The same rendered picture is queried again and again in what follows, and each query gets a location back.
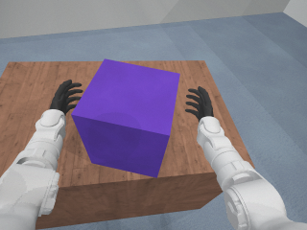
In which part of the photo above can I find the right robot hand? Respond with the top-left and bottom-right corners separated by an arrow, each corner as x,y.
185,86 -> 214,122

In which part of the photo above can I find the pedestal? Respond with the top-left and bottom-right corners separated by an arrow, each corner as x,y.
0,60 -> 255,230

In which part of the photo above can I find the robot right upper arm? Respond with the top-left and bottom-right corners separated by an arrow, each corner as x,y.
224,179 -> 307,230

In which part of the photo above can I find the carton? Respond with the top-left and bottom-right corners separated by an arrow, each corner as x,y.
71,58 -> 180,178

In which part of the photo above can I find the right robot forearm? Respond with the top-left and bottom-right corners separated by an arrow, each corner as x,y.
197,116 -> 287,215

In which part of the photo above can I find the left robot forearm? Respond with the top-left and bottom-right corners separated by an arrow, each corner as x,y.
0,109 -> 66,192

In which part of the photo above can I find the robot left upper arm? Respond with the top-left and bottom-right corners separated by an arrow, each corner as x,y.
0,164 -> 59,230

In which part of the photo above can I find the left robot hand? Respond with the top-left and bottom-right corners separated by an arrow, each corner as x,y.
49,80 -> 83,116

